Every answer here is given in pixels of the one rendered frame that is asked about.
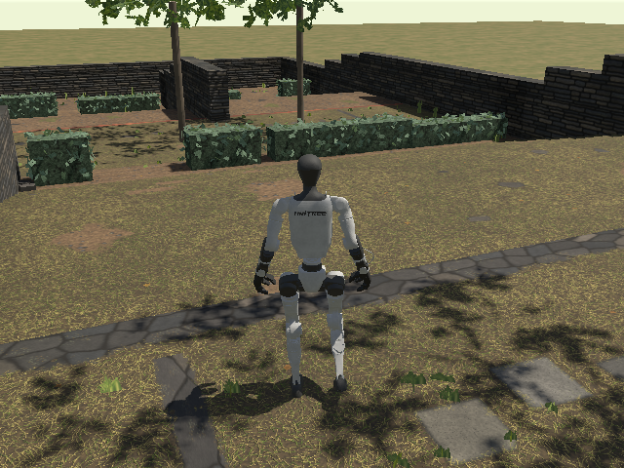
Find right robot foot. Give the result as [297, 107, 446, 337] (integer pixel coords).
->
[333, 375, 348, 392]

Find robot left upper arm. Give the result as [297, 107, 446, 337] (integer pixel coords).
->
[264, 197, 291, 252]

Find robot left hand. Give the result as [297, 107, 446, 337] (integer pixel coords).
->
[253, 273, 276, 294]

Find robot torso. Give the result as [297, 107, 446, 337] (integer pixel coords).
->
[288, 191, 333, 293]

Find robot right hand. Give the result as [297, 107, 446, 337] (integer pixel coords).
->
[349, 271, 371, 292]

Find robot right forearm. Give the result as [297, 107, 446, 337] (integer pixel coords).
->
[349, 234, 370, 274]

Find robot right upper arm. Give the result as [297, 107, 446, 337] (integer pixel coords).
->
[331, 196, 359, 250]

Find robot left forearm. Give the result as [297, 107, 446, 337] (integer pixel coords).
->
[255, 237, 274, 277]

